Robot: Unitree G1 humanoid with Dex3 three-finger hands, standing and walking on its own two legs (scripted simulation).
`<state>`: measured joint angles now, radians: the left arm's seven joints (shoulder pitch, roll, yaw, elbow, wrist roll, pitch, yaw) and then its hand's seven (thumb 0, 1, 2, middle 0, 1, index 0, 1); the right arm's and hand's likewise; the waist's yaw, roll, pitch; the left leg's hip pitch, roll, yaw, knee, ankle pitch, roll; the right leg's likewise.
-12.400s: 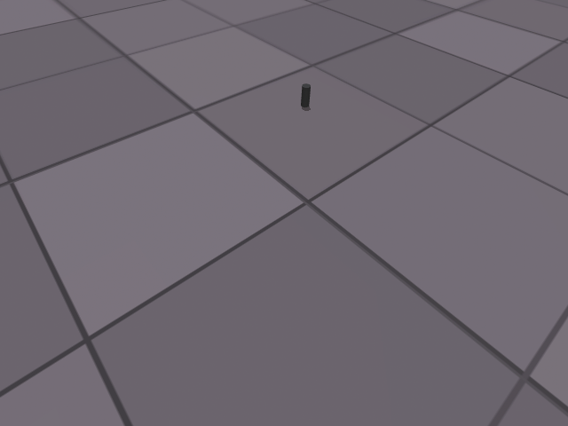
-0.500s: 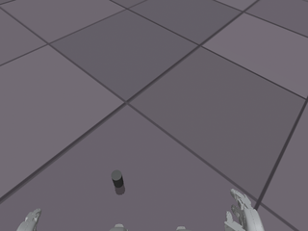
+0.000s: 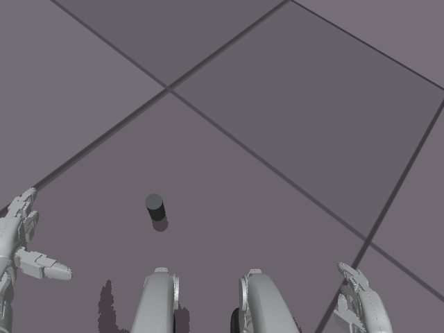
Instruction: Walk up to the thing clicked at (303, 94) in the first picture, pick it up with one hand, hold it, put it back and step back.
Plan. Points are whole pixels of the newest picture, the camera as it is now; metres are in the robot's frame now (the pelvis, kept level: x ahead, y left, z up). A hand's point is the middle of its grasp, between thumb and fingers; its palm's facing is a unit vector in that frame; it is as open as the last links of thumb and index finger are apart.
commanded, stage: go down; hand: left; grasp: from the side
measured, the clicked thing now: (156, 208) +0.50 +0.18 -0.53
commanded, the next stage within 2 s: approach in 1.48 s
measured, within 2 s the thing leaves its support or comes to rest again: neither
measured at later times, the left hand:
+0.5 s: hand (58, 201) +0.39 +0.34 -0.16, palm faces +0.08 -0.99 -0.11, open 17.0 cm
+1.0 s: hand (61, 189) +0.43 +0.35 -0.18, palm faces +0.05 -1.00 -0.07, open 17.0 cm
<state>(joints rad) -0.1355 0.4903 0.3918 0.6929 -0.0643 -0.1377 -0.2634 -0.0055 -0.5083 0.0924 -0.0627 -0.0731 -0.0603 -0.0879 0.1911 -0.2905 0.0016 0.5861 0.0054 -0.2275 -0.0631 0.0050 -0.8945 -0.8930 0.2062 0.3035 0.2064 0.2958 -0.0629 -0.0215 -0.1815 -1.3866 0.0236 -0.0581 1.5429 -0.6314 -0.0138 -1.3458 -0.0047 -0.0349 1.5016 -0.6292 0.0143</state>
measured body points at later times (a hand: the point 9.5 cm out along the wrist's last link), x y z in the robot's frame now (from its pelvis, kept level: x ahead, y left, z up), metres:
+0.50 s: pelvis -0.04 +0.00 -0.14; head +0.17 +0.05 +0.26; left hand +0.38 +0.39 -0.15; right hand +0.07 -0.28 -0.24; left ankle +0.04 +0.12 -0.56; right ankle +0.04 -0.13 -0.56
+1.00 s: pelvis -0.05 +0.00 -0.20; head +0.17 +0.06 +0.18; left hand +0.42 +0.41 -0.18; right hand +0.04 -0.28 -0.30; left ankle +0.04 +0.12 -0.56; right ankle +0.04 -0.13 -0.56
